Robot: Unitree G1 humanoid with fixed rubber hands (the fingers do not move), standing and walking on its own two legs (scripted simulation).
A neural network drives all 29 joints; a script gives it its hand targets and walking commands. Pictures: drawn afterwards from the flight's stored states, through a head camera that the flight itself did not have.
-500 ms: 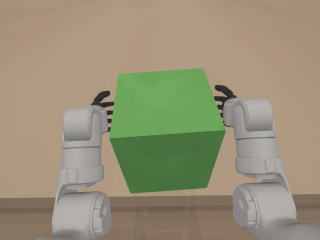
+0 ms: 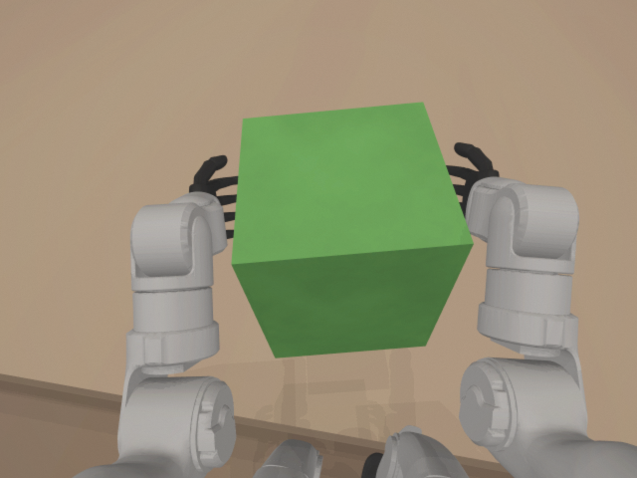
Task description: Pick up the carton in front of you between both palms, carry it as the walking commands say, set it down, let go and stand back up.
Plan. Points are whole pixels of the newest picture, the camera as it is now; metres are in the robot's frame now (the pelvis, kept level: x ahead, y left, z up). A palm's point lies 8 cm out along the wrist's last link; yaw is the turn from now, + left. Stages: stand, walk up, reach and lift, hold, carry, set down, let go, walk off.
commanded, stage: carry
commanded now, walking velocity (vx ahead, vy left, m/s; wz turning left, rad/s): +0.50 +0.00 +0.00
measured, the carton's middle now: (342, 242) +0.38 +0.04 +0.06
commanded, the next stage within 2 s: none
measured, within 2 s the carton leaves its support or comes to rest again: neither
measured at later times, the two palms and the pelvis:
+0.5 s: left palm out of the picture +0.73 +0.12 +0.28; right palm out of the picture +0.69 -0.18 +0.27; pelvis +0.33 +0.03 +0.10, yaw -2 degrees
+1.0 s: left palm out of the picture +1.04 +0.13 +0.38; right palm out of the picture +1.05 -0.17 +0.37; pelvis +0.67 -0.03 +0.18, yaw +0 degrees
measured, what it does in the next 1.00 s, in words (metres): climbs: left foot 0.13 m higher, then right foot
